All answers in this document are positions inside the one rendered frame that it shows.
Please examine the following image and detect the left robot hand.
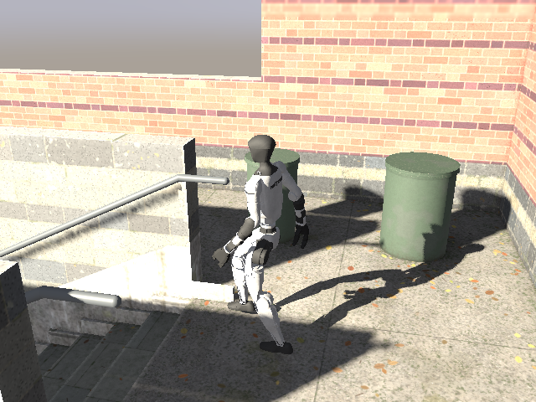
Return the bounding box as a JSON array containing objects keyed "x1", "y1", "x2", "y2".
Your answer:
[{"x1": 212, "y1": 247, "x2": 230, "y2": 268}]

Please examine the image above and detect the humanoid robot torso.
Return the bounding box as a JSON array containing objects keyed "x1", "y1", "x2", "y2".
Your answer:
[{"x1": 251, "y1": 162, "x2": 283, "y2": 252}]

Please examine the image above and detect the robot right upper arm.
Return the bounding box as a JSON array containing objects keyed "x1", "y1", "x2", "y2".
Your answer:
[{"x1": 272, "y1": 161, "x2": 302, "y2": 202}]

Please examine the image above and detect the robot right forearm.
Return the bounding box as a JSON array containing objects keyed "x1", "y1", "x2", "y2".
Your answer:
[{"x1": 292, "y1": 194, "x2": 306, "y2": 226}]

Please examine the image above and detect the robot left upper arm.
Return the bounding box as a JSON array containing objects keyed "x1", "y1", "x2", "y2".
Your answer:
[{"x1": 245, "y1": 177, "x2": 262, "y2": 229}]

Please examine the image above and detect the right robot hand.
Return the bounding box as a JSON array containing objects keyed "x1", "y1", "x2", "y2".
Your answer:
[{"x1": 292, "y1": 224, "x2": 309, "y2": 249}]

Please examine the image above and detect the robot left forearm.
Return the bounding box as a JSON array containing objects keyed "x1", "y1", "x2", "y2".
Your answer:
[{"x1": 224, "y1": 218, "x2": 255, "y2": 254}]

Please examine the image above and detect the robot right foot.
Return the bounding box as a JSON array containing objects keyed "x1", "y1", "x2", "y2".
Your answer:
[{"x1": 227, "y1": 299, "x2": 255, "y2": 312}]

